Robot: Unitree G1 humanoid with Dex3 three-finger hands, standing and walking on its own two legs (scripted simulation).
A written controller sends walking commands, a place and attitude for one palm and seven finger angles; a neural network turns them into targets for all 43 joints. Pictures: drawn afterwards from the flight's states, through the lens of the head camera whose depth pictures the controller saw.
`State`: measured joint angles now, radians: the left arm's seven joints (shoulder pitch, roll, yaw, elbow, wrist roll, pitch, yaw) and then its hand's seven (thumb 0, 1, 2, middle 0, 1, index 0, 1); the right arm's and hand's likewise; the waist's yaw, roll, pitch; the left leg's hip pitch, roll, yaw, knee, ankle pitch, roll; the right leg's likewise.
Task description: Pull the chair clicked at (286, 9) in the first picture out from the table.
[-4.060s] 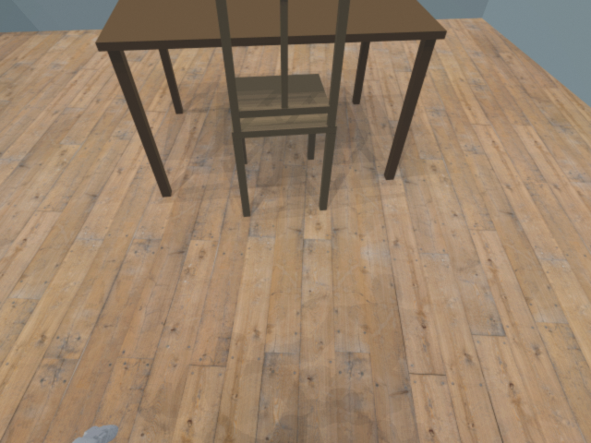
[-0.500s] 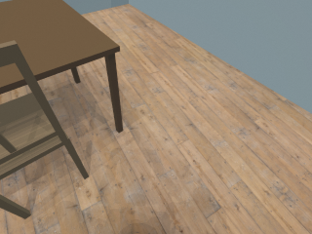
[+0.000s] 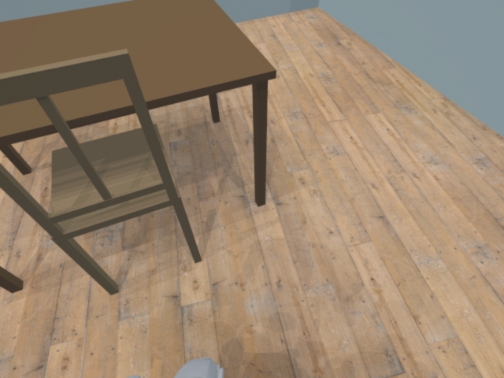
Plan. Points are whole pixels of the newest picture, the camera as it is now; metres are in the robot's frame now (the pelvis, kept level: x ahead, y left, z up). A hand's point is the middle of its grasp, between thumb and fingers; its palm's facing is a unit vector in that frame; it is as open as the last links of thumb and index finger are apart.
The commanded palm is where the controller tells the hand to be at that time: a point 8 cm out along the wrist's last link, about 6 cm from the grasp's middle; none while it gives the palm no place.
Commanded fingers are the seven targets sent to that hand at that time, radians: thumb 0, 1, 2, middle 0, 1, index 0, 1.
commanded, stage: turn to face it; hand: left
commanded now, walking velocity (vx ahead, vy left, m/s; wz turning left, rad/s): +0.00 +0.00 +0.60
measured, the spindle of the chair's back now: (80, 155) +0.60 +0.45 -0.05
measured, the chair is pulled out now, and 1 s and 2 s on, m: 0.00 0.00 0.00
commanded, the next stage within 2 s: take the last steps up to it in 0.62 s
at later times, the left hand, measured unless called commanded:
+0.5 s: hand out of the picture +0.04 +0.26 -0.16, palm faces +0.27 -0.92 -0.28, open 7.4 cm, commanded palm none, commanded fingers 0.00 0.90 0.90 -0.20 -0.30 -0.20 -0.30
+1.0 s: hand out of the picture -0.08 +0.20 -0.18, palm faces +0.46 -0.86 -0.20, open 7.4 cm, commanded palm none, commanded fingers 0.00 0.90 0.90 -0.20 -0.30 -0.20 -0.30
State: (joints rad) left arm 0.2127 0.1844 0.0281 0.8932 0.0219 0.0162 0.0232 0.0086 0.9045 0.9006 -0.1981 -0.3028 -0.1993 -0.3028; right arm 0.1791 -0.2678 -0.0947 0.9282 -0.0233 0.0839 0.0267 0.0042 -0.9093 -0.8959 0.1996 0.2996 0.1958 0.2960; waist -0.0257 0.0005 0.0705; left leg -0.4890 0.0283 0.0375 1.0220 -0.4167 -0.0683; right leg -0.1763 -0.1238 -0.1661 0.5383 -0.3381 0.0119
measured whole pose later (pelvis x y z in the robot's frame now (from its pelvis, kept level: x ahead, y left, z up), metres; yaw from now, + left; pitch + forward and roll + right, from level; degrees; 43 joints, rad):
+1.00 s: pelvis +0.02 +0.04 +0.00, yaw +24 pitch +0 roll -1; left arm 0.36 0.21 0.04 1.04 0.02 0.00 0.00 0.01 0.91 0.90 -0.20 -0.30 -0.20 -0.30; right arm 0.22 -0.21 -0.04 1.00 -0.03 0.00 0.02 0.00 -0.91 -0.90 0.20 0.30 0.20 0.30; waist 0.03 -0.01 0.01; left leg -0.21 0.04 0.06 0.52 -0.35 0.02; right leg -0.19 -0.08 -0.18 0.53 -0.34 0.01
